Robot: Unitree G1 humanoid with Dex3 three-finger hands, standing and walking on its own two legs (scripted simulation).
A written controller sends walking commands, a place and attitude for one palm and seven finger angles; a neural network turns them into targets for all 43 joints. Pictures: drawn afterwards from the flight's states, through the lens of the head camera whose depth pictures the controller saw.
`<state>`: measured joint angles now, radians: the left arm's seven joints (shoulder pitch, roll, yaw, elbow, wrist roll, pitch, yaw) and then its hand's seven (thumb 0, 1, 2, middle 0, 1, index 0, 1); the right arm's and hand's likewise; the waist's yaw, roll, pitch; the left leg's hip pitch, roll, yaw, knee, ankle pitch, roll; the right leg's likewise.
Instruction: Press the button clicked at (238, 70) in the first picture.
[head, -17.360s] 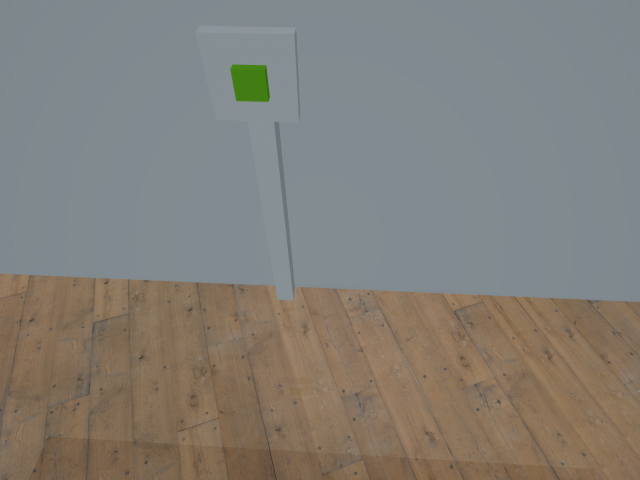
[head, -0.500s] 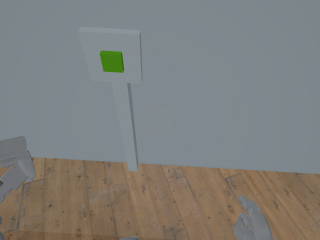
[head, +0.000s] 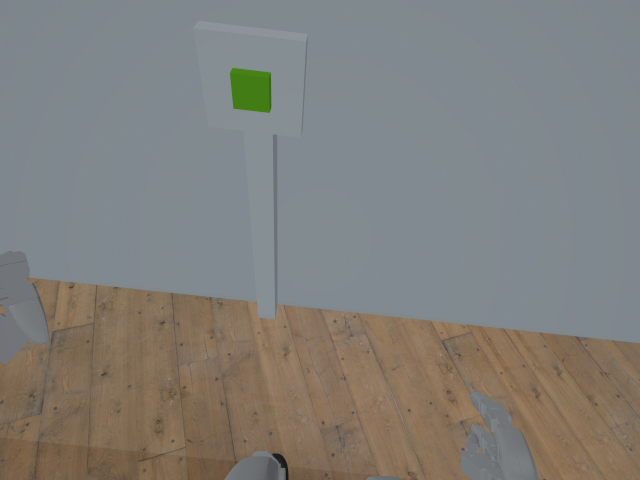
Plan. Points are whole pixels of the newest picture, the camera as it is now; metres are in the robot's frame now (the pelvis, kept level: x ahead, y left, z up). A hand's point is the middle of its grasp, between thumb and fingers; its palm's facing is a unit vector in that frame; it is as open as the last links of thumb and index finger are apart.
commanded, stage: step back with the hand held close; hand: left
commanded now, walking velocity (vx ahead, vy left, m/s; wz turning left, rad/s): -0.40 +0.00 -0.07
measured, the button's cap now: (251, 90) +0.69 +0.17 +0.12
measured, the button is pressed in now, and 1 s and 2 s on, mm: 0 0 0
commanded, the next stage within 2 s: stop stepping back and stand still in 0.04 s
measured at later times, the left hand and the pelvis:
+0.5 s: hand out of the picture +0.08 +0.23 +0.19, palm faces +0.25 -0.85 -0.47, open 3.1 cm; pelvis -0.12 +0.02 +0.02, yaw -6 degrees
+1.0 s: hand out of the picture +0.03 +0.24 +0.19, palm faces +0.32 -0.84 -0.44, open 3.1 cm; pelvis -0.17 +0.02 +0.01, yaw -6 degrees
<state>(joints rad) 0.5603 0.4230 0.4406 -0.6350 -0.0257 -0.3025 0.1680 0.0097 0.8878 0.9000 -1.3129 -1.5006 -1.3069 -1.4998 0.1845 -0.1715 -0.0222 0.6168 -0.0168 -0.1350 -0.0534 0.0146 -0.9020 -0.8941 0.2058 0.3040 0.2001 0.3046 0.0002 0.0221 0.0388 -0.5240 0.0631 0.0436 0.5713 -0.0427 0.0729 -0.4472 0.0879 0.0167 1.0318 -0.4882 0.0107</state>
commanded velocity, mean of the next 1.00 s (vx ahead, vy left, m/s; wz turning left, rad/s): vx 0.12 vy -0.02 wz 0.00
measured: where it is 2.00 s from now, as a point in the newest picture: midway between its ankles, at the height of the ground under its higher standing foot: outside the picture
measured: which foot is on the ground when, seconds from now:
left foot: down 0.00-0.10, up 0.12-0.26, down 0.28-0.48, up 0.50-0.68, down 0.70-1.00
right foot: up 0.00-0.08, down 0.10-0.28, up 0.30-0.48, down 0.50-1.00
